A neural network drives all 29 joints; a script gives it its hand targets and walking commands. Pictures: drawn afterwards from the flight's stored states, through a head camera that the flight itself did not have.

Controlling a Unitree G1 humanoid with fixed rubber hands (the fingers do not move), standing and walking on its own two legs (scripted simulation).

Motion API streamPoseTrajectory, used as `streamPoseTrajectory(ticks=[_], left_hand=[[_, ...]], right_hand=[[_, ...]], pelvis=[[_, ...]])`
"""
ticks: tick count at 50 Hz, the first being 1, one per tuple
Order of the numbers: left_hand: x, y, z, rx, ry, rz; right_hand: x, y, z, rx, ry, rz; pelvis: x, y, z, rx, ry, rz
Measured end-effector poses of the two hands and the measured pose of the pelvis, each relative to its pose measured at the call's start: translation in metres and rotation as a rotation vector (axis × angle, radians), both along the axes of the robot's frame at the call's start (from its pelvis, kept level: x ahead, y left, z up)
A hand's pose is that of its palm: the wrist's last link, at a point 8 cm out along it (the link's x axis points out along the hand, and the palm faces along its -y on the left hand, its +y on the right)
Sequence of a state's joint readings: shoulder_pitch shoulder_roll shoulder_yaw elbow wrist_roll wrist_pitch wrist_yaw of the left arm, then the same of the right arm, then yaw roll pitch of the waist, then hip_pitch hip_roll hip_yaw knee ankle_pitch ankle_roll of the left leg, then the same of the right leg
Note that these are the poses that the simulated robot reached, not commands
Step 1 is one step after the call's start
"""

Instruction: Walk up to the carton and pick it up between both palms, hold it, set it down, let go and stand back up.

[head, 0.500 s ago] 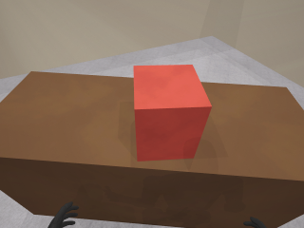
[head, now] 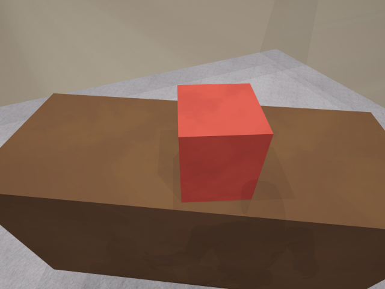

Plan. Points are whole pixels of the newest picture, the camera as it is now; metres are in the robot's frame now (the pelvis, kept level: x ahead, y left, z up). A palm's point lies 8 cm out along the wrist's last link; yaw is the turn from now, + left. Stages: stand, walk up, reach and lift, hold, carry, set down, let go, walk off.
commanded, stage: stand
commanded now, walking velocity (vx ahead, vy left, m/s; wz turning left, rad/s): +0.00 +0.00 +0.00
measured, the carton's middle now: (215, 143) +0.49 -0.04 +0.03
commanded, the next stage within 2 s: none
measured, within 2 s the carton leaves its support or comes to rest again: neither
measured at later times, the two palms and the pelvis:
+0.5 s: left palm out of the picture +0.07 +0.31 -0.11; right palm out of the picture +0.08 -0.31 -0.10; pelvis +0.00 +0.00 +0.00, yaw +1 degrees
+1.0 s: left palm out of the picture +0.07 +0.31 -0.11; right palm out of the picture +0.09 -0.31 -0.10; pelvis +0.00 +0.00 +0.00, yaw +2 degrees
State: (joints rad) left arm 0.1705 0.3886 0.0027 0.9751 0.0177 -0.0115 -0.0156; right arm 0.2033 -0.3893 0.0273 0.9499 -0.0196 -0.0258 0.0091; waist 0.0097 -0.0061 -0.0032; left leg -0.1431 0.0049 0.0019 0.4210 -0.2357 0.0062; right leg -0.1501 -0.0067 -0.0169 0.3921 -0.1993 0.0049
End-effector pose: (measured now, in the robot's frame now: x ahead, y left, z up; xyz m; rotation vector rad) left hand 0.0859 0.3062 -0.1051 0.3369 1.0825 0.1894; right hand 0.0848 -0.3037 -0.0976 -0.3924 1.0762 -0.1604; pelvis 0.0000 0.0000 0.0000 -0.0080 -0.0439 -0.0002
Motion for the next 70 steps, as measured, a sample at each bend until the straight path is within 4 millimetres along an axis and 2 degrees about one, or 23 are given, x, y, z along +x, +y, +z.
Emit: streamPoseTrajectory(ticks=[7, 14, 41, 58, 70], left_hand=[[-0.015, 0.004, -0.003, 0.005, 0.047, 0.019], [-0.02, 0.007, -0.004, 0.01, 0.065, 0.03], [-0.016, 0.004, -0.001, 0.013, 0.076, 0.054], [-0.02, 0.012, 0.0, 0.024, 0.091, 0.082], [-0.02, 0.004, -0.003, 0.009, 0.105, 0.077]], right_hand=[[-0.005, -0.003, -0.002, -0.006, 0.035, -0.008], [-0.004, -0.008, 0.001, -0.02, 0.041, -0.016], [0.003, -0.012, -0.002, -0.017, 0.068, -0.012], [0.002, -0.013, -0.003, -0.025, 0.09, -0.012], [0.009, -0.011, -0.003, -0.017, 0.084, -0.005]], pelvis=[[-0.001, 0.001, 0.001, 0.002, 0.001, 0.004], [-0.002, 0.0, 0.002, 0.002, -0.005, 0.01], [0.001, -0.005, 0.004, 0.001, 0.001, 0.026], [0.003, -0.004, 0.004, 0.004, 0.0, 0.032], [0.004, -0.004, 0.004, 0.004, 0.007, 0.035]])
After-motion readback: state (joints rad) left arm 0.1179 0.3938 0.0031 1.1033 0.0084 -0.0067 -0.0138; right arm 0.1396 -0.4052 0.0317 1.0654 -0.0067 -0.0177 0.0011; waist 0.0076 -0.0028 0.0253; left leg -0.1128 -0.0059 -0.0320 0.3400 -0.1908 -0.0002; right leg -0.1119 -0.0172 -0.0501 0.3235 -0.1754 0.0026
